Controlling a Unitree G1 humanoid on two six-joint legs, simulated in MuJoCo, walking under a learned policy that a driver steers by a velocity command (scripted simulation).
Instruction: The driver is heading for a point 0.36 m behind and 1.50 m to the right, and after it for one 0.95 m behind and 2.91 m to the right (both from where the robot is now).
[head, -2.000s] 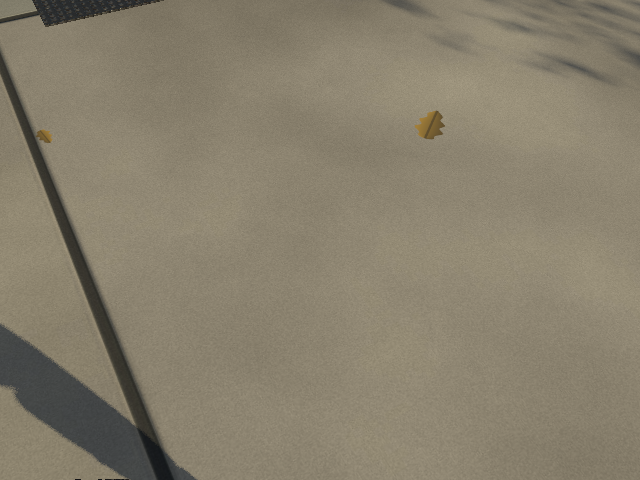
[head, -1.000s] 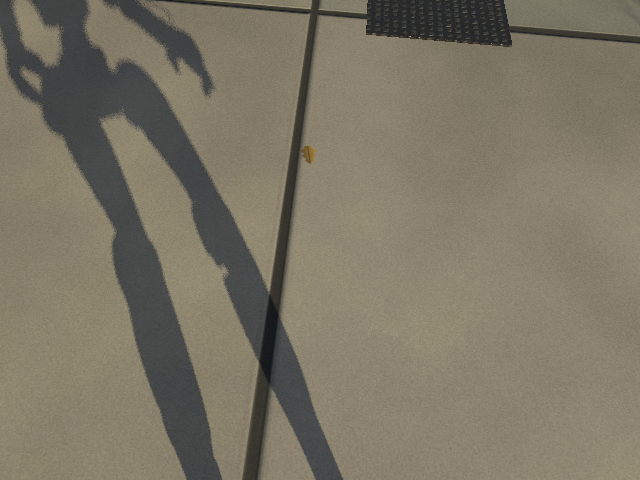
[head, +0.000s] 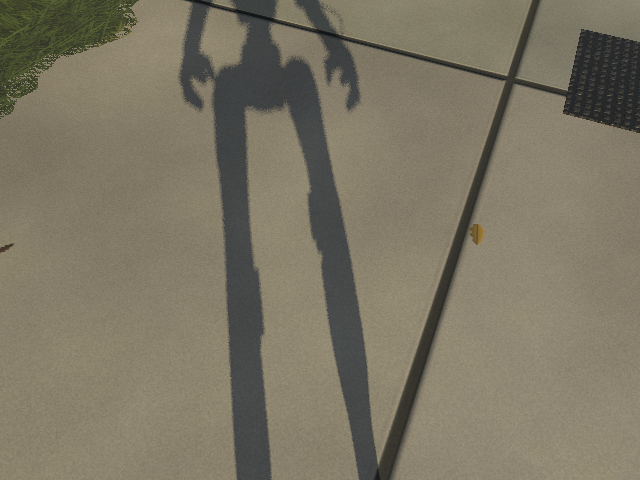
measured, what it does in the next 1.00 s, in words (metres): steps on the spot, turning right: right foot, then left foot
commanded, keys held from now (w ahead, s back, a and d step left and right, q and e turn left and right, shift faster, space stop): e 1.00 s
